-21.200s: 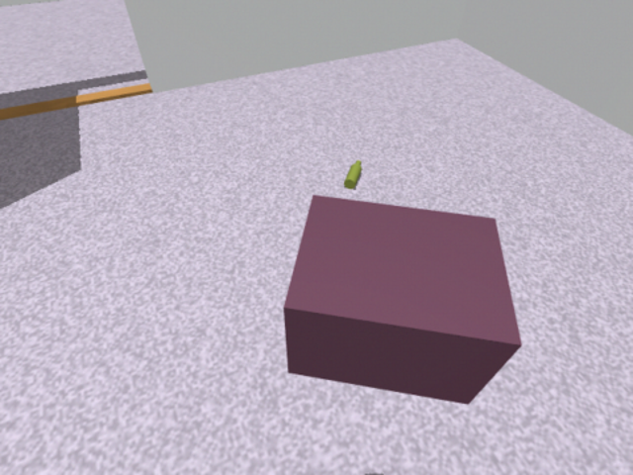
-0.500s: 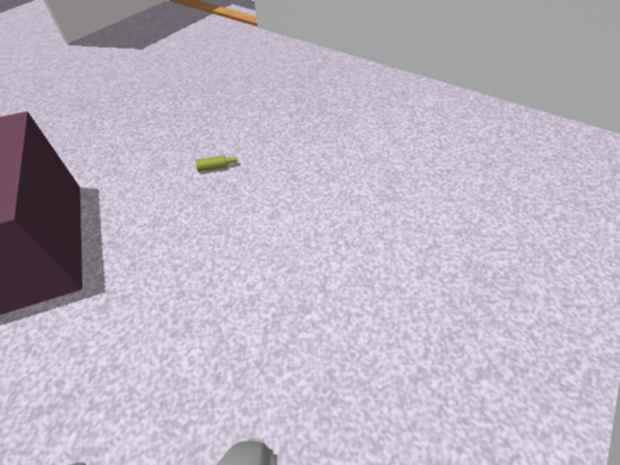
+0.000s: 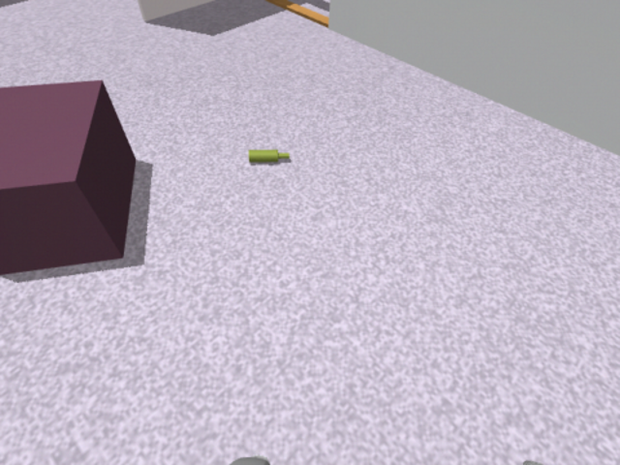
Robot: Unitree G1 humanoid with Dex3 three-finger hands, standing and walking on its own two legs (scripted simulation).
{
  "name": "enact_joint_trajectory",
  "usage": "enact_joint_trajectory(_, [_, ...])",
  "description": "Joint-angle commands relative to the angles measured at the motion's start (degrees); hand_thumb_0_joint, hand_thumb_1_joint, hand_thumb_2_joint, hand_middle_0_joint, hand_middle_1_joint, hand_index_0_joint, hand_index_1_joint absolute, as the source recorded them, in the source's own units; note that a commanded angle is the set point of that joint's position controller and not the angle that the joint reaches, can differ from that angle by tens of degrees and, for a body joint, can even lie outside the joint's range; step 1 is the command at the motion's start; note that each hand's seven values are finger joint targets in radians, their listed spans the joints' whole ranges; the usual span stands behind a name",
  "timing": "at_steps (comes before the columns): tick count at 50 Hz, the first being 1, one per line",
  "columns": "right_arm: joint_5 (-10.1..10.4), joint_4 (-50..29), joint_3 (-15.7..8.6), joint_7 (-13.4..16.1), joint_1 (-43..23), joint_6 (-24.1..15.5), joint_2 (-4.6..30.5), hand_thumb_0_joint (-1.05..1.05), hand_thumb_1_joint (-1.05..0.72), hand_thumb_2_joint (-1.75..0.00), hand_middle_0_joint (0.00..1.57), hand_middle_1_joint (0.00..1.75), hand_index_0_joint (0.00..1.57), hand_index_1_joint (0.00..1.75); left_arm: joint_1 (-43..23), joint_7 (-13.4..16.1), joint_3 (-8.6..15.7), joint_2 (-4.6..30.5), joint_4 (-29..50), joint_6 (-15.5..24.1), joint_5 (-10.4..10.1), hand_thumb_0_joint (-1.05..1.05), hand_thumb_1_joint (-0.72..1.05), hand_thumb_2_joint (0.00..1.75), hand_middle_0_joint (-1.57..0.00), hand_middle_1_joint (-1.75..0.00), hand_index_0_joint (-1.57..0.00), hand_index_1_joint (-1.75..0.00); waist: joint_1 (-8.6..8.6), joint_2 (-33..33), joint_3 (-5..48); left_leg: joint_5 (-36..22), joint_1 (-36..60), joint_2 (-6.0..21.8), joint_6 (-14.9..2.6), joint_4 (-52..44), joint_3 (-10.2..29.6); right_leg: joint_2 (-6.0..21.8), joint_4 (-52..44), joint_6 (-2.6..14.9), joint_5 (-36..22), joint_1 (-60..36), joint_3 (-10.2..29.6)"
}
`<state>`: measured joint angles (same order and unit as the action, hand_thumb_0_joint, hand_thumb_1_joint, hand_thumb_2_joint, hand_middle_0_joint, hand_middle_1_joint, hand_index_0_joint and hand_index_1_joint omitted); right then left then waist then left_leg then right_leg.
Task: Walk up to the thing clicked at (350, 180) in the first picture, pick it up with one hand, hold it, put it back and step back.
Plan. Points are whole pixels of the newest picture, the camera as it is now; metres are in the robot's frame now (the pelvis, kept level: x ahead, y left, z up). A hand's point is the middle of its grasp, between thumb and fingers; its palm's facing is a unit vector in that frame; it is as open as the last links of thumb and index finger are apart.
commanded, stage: walk up
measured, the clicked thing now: (269, 155) +1.50 +0.25 -0.72
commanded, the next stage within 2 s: stand in 0.62 s
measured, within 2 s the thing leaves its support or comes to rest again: neither
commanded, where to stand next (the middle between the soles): +0.07 -0.04 m, yaw +1 degrees
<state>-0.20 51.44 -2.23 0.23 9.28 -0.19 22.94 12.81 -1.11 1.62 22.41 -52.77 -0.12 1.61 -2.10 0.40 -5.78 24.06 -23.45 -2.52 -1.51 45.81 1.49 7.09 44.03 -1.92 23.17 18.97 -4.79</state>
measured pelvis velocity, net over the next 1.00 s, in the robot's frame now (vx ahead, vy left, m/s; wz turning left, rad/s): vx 0.02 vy -0.01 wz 0.04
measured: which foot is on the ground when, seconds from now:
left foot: down 0.00-1.00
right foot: down 0.00-1.00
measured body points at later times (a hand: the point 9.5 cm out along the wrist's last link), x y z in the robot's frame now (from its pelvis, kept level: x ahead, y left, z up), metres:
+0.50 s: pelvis +0.01 -0.01 +0.03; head +0.02 +0.00 +0.48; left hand +0.09 +0.31 -0.10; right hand +0.14 -0.30 -0.09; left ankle +0.04 +0.11 -0.71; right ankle +0.01 -0.15 -0.71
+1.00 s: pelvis +0.02 -0.01 +0.04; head +0.03 +0.00 +0.49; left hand +0.07 +0.29 -0.10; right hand +0.12 -0.30 -0.09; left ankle +0.04 +0.11 -0.71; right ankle +0.01 -0.15 -0.71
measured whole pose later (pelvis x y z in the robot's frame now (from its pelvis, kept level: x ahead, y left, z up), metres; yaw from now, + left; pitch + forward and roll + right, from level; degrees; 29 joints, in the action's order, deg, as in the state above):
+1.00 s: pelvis +0.02 -0.01 +0.04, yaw +2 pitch -2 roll +0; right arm -0.4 66.7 -0.7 -0.5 3.4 0.2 18.6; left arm 6.0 -0.4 0.3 20.2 -66.4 0.4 0.5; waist -0.6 0.9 -3.3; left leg 8.1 -9.8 -1.2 0.2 19.5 4.2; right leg 2.7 18.3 -1.7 11.4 5.3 -3.4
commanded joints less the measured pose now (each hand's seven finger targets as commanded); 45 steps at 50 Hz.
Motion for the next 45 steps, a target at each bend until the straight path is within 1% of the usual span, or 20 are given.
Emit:
enact_joint_trajectory(1, [-0.83, -1.86, -4.13, 1.13, 3.39, -3.40, 13.26, 0.00, -0.90, -0.90, 0.20, 0.30, 0.20, 0.30, -1.75, 0.97, 2.64, 11.50, 4.25, 1.18, -1.09, 0.00, 0.90, 0.90, -0.20, -0.30, -0.20, -0.30, 2.24, -1.61, 10.51, -13.99, 17.04, 8.62, -5.01, -18.03, 16.91, 2.02, 3.31, 3.74, -12.94, 6.44, 3.06])
enact_joint_trajectory(2, [-0.82, -2.81, -4.33, 1.24, 0.63, -3.48, 16.73, 0.00, -0.90, -0.90, 0.20, 0.30, 0.20, 0.30, -1.18, 1.07, 2.65, 10.68, 3.74, 0.55, -1.88, 0.00, 0.90, 0.90, -0.20, -0.30, -0.20, -0.30, 1.20, -6.04, 9.78, -11.01, 13.24, 16.51, -11.09, -20.32, 29.28, -2.32, 2.43, 2.18, 5.80, 8.52, 3.28])
enact_joint_trajectory(3, [-0.52, -2.39, -4.78, 1.17, 0.38, -3.32, 17.52, 0.00, -0.90, -0.90, 0.20, 0.30, 0.20, 0.30, -2.55, 1.43, 3.22, 13.09, 3.08, 0.49, -1.72, 0.00, 0.90, 0.90, -0.20, -0.30, -0.20, -0.30, 2.05, -4.53, 8.63, -10.71, 8.66, 17.32, -13.32, -21.12, 30.24, -1.55, 3.42, 2.65, 10.58, 4.41, 5.49])
enact_joint_trajectory(4, [-0.69, -2.29, -4.20, 1.21, -0.80, -3.30, 16.39, 0.00, -0.90, -0.90, 0.20, 0.30, 0.20, 0.30, -2.89, 1.41, 3.05, 12.53, 3.27, 0.68, -1.66, 0.00, 0.90, 0.90, -0.20, -0.30, -0.20, -0.30, 1.55, -3.87, 8.17, -14.63, 10.08, 15.66, -12.21, -19.82, 26.52, -1.45, 2.88, 3.13, 10.69, 5.36, 6.14])
enact_joint_trajectory(5, [-0.63, -2.23, -3.45, 1.33, -3.15, -3.16, 15.17, 0.00, -0.90, -0.90, 0.20, 0.30, 0.20, 0.30, -1.58, 1.50, 2.86, 11.37, 2.33, 0.86, -1.79, 0.00, 0.90, 0.90, -0.20, -0.30, -0.20, -0.30, 0.54, -5.29, 8.02, -16.58, 9.59, 14.38, -10.96, -18.54, 23.60, -1.21, 0.28, 3.28, 7.47, 4.34, 5.81])
enact_joint_trajectory(7, [0.28, -1.66, -2.32, 1.16, -6.30, -2.67, 12.81, 0.00, -0.90, -0.90, 0.20, 0.30, 0.20, 0.30, 1.26, 1.68, 2.52, 11.18, -0.22, 2.05, -1.78, 0.00, 0.90, 0.90, -0.20, -0.30, -0.20, -0.30, -1.38, -5.43, 8.19, -21.77, 3.52, 9.85, -5.50, -14.54, 14.53, -1.06, -12.68, 3.85, -7.81, -5.89, 5.88])
enact_joint_trajectory(8, [0.56, -1.21, -1.62, 0.98, -6.16, -2.42, 10.92, 0.00, -0.90, -0.90, 0.20, 0.30, 0.20, 0.30, -0.90, 1.64, 2.62, 13.05, 0.02, 2.42, -1.28, 0.00, 0.90, 0.90, -0.20, -0.30, -0.20, -0.30, -0.41, -0.92, 8.13, -20.75, 3.05, 6.28, -2.84, -11.69, 10.25, 1.73, -16.55, 5.21, -10.58, -6.76, 9.56])
enact_joint_trajectory(9, [0.63, -0.09, -1.45, 0.88, -4.32, -2.29, 10.61, 0.00, -0.90, -0.90, 0.20, 0.30, 0.20, 0.30, -3.93, 1.56, 2.79, 14.59, 0.59, 2.56, -0.97, 0.00, 0.90, 0.90, -0.20, -0.30, -0.20, -0.30, 1.40, 0.94, 7.74, -18.34, 4.64, 4.13, -1.36, -11.51, 8.00, 4.44, -17.49, 7.00, -11.17, -5.66, 12.37])
enact_joint_trajectory(10, [0.55, 1.28, -1.50, 0.84, -3.17, -2.23, 10.87, 0.00, -0.90, -0.90, 0.20, 0.30, 0.20, 0.30, -6.08, 1.43, 2.48, 14.95, 0.85, 2.49, -0.96, 0.00, 0.90, 0.90, -0.20, -0.30, -0.20, -0.30, 2.45, 1.42, 7.18, -16.31, 7.46, 3.59, -0.97, -12.29, 7.69, 5.21, -16.74, 7.46, -12.08, -3.50, 12.37])
enact_joint_trajectory(11, [0.38, 2.40, -1.45, 0.76, -3.59, -2.26, 11.06, 0.00, -0.90, -0.90, 0.20, 0.30, 0.20, 0.30, -7.19, 1.44, 2.04, 14.00, 0.64, 2.34, -1.24, 0.00, 0.90, 0.90, -0.20, -0.30, -0.20, -0.30, 2.56, 0.33, 7.13, -16.56, 8.88, 4.43, -1.23, -14.05, 8.62, 4.39, -16.54, 6.70, -11.97, -3.20, 10.63])
enact_joint_trajectory(13, [0.38, 3.40, -1.17, 0.50, -5.37, -2.55, 11.51, 0.00, -0.90, -0.90, 0.20, 0.30, 0.20, 0.30, -6.71, 1.42, 1.38, 12.72, -0.60, 2.25, -1.67, 0.00, 0.90, 0.90, -0.20, -0.30, -0.20, -0.30, 1.35, -0.13, 8.67, -19.73, 9.88, 6.27, -2.19, -16.14, 10.83, 1.71, -16.10, 4.96, -12.77, -5.83, 6.91])
enact_joint_trajectory(15, [0.39, 4.26, -0.71, 0.40, -6.01, -2.51, 11.23, 0.00, -0.90, -0.90, 0.20, 0.30, 0.20, 0.30, -7.55, 1.38, 1.28, 12.36, -1.61, 2.23, -1.65, 0.00, 0.90, 0.90, -0.20, -0.30, -0.20, -0.30, 1.32, 1.00, 9.42, -21.75, 9.16, 6.95, -2.67, -17.40, 11.24, 1.11, -17.40, 4.22, -12.79, -9.11, 5.78])
enact_joint_trajectory(21, [0.28, 7.19, -0.16, 0.19, -7.88, -2.21, 11.04, 0.00, -0.90, -0.90, 0.20, 0.30, 0.20, 0.30, -10.16, 1.20, 1.00, 12.21, -3.95, 2.04, -1.87, 0.00, 0.90, 0.90, -0.20, -0.30, -0.20, -0.30, 1.40, -0.44, 7.74, -18.44, 9.40, 6.57, -1.13, -22.39, 10.83, 1.68, -21.97, 3.97, -8.85, -10.75, 5.40])
enact_joint_trajectory(27, [0.16, 9.21, 0.17, 0.23, -9.07, -2.31, 10.54, 0.00, -0.90, -0.90, 0.20, 0.30, 0.20, 0.30, -11.41, 1.11, 1.15, 11.63, -6.43, 1.99, -1.76, 0.00, 0.90, 0.90, -0.20, -0.30, -0.20, -0.30, 1.06, -2.01, 8.40, -23.84, 10.21, 7.18, -0.66, -25.08, 10.78, 1.39, -24.42, 3.17, -10.99, -14.69, 4.14])
enact_joint_trajectory(30, [0.12, 9.76, 0.16, 0.23, -9.13, -2.13, 10.36, 0.00, -0.90, -0.90, 0.20, 0.30, 0.20, 0.30, -11.88, 1.06, 1.27, 11.49, -7.33, 1.99, -1.64, 0.00, 0.90, 0.90, -0.20, -0.30, -0.20, -0.30, 1.39, -1.87, 7.74, -21.59, 9.97, 7.05, -0.37, -26.29, 10.74, 1.53, -25.77, 2.99, -9.87, -15.00, 4.12])
enact_joint_trajectory(31, [0.05, 9.68, -0.24, 0.14, -9.97, -1.98, 9.32, 0.00, -0.90, -0.90, 0.20, 0.30, 0.20, 0.30, -10.62, 1.10, 1.10, 10.83, -8.11, 1.98, -1.68, 0.00, 0.90, 0.90, -0.20, -0.30, -0.20, -0.30, 1.27, -0.24, 7.46, -21.61, 13.29, 7.55, 0.00, -26.63, 9.68, 1.52, -27.14, 3.12, -10.61, -12.69, 6.32])
enact_joint_trajectory(33, [0.13, 9.98, -0.34, 0.06, -9.43, -1.84, 9.30, 0.00, -0.90, -0.90, 0.20, 0.30, 0.20, 0.30, -12.10, 1.24, 0.93, 10.72, -8.24, 2.03, -1.59, 0.00, 0.90, 0.90, -0.20, -0.30, -0.20, -0.30, 2.04, -0.87, 6.81, -23.40, 12.22, 7.61, 0.44, -27.22, 9.61, 1.48, -27.76, 3.03, -11.77, -13.66, 6.17])
enact_joint_trajectory(36, [0.09, 10.13, -0.68, 0.00, -10.31, -1.56, 9.16, 0.00, -0.90, -0.90, 0.20, 0.30, 0.20, 0.30, -11.38, 1.37, 1.04, 10.98, -8.70, 2.25, -1.49, 0.00, 0.90, 0.90, -0.20, -0.30, -0.20, -0.30, 1.80, -1.03, 7.91, -24.28, 14.32, 7.79, 0.44, -27.43, 8.71, 1.54, -28.50, 2.81, -13.14, -13.58, 6.49])
enact_joint_trajectory(40, [0.07, 10.62, -0.71, 0.02, -10.28, -1.34, 8.90, 0.00, -0.90, -0.90, 0.20, 0.30, 0.20, 0.30, -10.69, 1.34, 1.00, 10.21, -9.68, 1.93, -1.46, 0.00, 0.90, 0.90, -0.20, -0.30, -0.20, -0.30, 1.77, -1.97, 7.41, -18.27, 12.68, 7.85, 0.56, -29.94, 8.69, 1.12, -28.67, 2.78, -11.34, -14.54, 6.41])
enact_joint_trajectory(45, [0.07, 11.13, -0.65, 0.10, -9.54, -1.30, 8.28, 0.00, -0.90, -0.90, 0.20, 0.30, 0.20, 0.30, -9.82, 1.42, 0.85, 9.79, -10.10, 1.96, -1.29, 0.00, 0.90, 0.90, -0.20, -0.30, -0.20, -0.30, 1.82, -1.50, 8.60, -21.59, 14.24, 7.90, 0.58, -29.43, 7.81, 1.29, -28.95, 2.79, -13.53, -14.91, 6.81])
